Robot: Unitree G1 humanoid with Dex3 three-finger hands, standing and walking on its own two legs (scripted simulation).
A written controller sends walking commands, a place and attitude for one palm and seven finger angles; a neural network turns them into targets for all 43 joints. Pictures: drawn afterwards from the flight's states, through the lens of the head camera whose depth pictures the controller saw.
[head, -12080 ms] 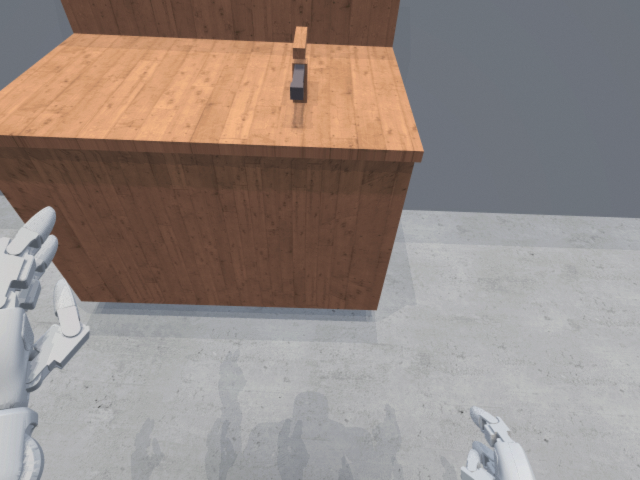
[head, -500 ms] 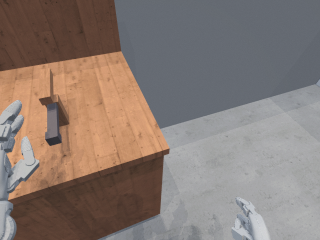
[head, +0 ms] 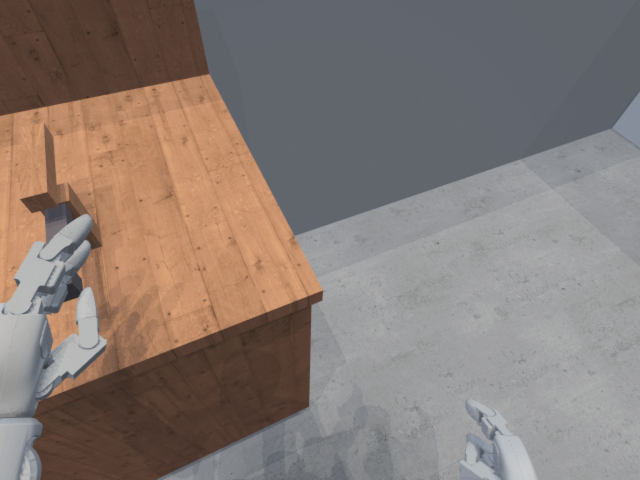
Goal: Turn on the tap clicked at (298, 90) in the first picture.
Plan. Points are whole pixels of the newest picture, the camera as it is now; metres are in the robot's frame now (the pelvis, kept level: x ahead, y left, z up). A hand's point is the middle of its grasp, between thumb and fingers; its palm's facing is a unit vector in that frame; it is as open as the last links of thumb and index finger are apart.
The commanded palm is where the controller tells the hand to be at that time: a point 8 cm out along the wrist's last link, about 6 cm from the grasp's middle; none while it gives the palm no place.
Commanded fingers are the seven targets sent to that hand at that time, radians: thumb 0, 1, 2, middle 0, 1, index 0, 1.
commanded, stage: come to a stop and stand still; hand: left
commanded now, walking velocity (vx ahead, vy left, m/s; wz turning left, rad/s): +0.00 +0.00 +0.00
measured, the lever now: (63, 285) +0.30 +0.31 +0.09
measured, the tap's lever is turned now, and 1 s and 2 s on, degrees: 0 0 0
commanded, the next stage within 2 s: look again from close up in 0.96 s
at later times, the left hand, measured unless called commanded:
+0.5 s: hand (26, 338) +0.21 +0.27 +0.14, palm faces +0.39 -0.85 -0.35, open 7.4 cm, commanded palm +0.16 +0.30 +0.18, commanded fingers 0.00 0.90 0.90 -0.20 -0.30 -0.20 -0.30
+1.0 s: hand (12, 362) +0.19 +0.26 +0.16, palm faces +0.41 -0.84 -0.35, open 7.4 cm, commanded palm +0.13 +0.29 +0.18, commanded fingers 0.00 0.90 0.90 -0.20 -0.30 -0.20 -0.30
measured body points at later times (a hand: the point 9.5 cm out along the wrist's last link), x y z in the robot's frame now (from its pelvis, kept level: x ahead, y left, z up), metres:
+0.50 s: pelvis +0.00 +0.01 +0.00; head +0.02 +0.04 +0.45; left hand +0.19 +0.32 +0.16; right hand +0.21 -0.20 -0.05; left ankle -0.02 +0.07 -0.74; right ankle +0.01 -0.12 -0.74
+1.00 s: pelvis -0.02 +0.01 +0.00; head -0.02 +0.03 +0.45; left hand +0.16 +0.30 +0.18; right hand +0.14 -0.22 -0.07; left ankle -0.02 +0.07 -0.74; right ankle +0.01 -0.12 -0.74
